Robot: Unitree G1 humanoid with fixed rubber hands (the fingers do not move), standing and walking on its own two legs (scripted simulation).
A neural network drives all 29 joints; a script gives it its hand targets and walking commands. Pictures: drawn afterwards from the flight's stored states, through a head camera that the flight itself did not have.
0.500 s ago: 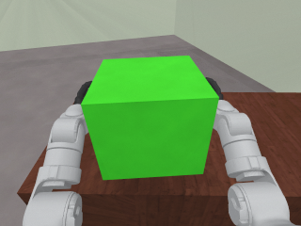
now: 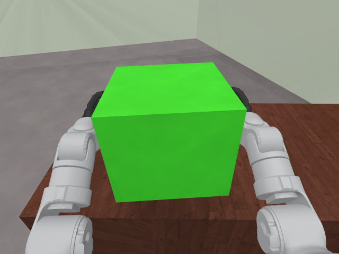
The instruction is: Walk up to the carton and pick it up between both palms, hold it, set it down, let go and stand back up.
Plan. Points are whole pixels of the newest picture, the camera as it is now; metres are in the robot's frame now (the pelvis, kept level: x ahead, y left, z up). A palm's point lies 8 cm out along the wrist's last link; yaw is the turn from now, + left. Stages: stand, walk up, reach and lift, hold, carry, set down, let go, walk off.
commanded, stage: hold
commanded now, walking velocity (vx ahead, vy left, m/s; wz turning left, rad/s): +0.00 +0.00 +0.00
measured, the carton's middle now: (168, 126) +0.40 +0.01 +0.18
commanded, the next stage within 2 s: none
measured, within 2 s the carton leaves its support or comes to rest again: neither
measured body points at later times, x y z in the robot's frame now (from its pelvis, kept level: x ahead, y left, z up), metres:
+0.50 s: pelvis +0.00 +0.00 +0.00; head -0.05 -0.01 +0.45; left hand +0.39 +0.18 +0.20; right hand +0.40 -0.16 +0.21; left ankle +0.01 +0.13 -0.74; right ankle +0.07 -0.10 -0.74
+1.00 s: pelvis +0.00 +0.00 +0.00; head -0.05 -0.01 +0.45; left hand +0.39 +0.18 +0.20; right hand +0.40 -0.16 +0.21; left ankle +0.01 +0.13 -0.74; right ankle +0.07 -0.10 -0.74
